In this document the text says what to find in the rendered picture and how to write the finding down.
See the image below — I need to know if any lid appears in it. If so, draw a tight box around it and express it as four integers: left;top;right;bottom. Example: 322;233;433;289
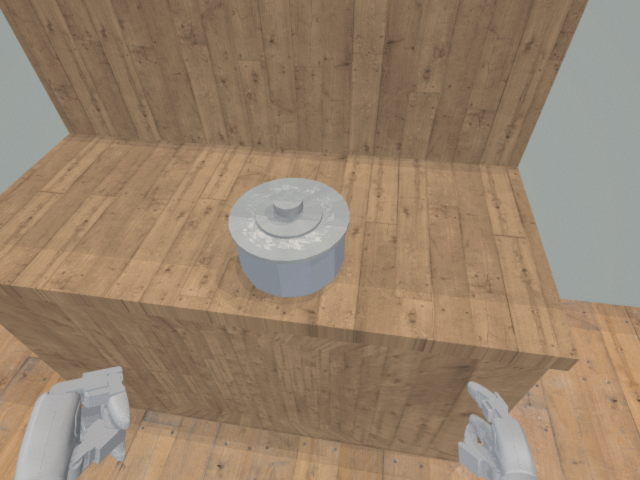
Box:
229;178;350;264

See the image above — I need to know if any left robot hand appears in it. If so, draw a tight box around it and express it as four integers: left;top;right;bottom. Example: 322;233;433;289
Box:
14;366;130;480

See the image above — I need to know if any pot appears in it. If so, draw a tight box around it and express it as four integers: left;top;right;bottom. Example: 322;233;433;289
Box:
236;236;345;297

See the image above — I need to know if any knob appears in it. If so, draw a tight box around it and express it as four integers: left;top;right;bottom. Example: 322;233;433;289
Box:
273;190;303;218

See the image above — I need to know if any right robot hand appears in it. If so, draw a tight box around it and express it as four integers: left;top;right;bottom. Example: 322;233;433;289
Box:
458;381;537;480

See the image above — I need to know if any table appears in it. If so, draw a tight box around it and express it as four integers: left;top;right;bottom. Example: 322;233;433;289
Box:
0;0;588;462

